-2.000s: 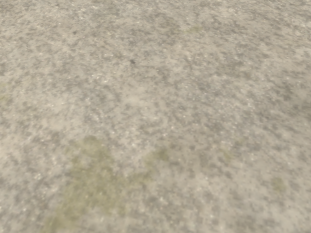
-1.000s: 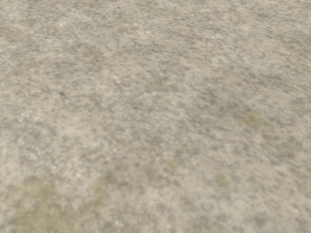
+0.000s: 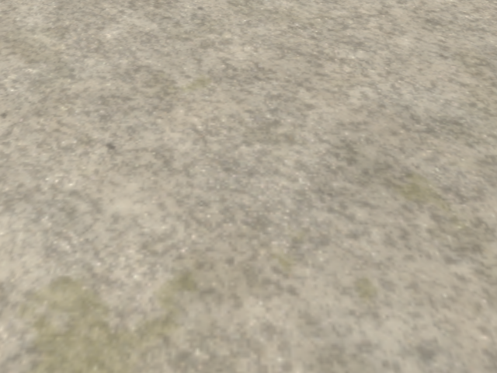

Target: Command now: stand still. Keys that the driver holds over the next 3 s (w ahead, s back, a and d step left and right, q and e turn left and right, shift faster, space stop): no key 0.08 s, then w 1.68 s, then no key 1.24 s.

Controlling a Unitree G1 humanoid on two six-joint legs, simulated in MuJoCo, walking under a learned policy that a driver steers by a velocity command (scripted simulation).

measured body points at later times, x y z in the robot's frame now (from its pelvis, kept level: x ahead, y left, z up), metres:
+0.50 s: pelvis +0.09 -0.03 +0.01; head +0.10 -0.04 +0.46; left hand +0.01 +0.21 -0.13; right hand +0.18 -0.29 -0.13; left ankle +0.10 +0.11 -0.65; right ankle +0.01 -0.12 -0.74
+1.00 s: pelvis +0.37 +0.04 +0.01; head +0.38 +0.04 +0.46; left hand +0.47 +0.30 -0.12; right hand +0.40 -0.22 -0.13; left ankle +0.38 +0.11 -0.74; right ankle +0.41 -0.13 -0.65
